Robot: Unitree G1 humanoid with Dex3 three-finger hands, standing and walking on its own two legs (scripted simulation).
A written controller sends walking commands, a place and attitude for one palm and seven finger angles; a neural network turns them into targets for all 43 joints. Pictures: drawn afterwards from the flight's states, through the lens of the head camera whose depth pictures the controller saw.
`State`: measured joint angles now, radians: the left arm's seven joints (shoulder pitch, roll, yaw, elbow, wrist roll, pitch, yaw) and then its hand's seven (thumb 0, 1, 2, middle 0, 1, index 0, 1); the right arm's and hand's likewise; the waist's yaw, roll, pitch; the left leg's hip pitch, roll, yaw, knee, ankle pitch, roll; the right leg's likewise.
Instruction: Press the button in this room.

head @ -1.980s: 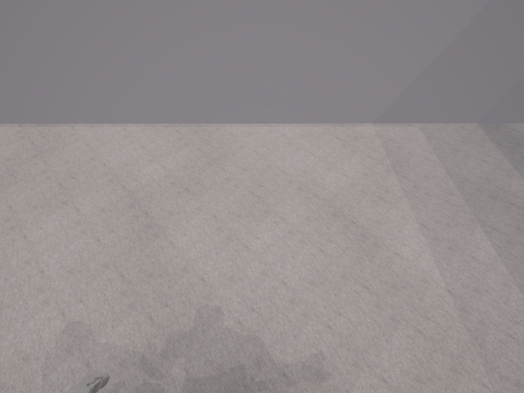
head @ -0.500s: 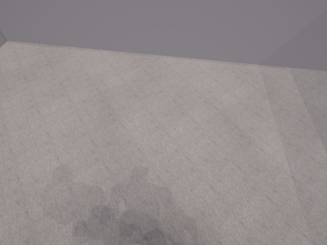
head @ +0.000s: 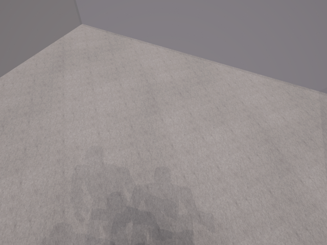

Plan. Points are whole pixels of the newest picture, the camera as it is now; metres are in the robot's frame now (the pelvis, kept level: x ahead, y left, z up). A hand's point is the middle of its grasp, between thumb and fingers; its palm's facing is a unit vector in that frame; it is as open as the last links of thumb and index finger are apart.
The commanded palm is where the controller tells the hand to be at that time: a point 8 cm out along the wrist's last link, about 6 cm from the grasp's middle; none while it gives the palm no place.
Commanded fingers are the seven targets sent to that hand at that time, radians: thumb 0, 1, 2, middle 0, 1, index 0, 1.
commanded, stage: turn or walk to find it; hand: left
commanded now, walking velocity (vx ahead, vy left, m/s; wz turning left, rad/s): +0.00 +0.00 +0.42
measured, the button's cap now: out of the picture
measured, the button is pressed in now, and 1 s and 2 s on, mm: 0 0 0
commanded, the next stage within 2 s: none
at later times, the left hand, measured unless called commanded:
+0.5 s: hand out of the picture +0.05 +0.21 -0.14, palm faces +0.18 -0.94 -0.29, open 7.4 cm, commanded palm none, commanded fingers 0.00 0.90 0.90 -0.20 -0.30 -0.20 -0.30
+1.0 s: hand out of the picture -0.14 +0.20 -0.18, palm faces +0.46 -0.86 -0.21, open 7.4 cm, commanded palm none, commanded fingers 0.00 0.90 0.90 -0.20 -0.30 -0.20 -0.30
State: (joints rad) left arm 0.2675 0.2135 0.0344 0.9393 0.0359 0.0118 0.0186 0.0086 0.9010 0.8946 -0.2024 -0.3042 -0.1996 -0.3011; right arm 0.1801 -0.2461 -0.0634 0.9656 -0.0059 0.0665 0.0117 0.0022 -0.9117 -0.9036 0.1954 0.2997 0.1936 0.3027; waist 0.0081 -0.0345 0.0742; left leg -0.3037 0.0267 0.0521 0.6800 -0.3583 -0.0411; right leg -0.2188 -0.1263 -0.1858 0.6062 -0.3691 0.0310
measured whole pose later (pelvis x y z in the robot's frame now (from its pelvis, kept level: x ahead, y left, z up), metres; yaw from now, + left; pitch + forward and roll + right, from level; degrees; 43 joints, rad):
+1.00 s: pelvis -0.07 +0.01 +0.00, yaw +24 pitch -1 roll +0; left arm 0.28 0.24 0.06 0.98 0.02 0.05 0.02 0.01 0.90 0.89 -0.20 -0.30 -0.20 -0.30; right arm 0.16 -0.20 -0.05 0.97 -0.01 0.04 0.01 0.00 -0.91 -0.90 0.20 0.30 0.19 0.30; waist 0.03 -0.07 0.08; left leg -0.26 0.01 0.08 0.62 -0.33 0.02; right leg -0.33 -0.15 -0.18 0.80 -0.48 0.05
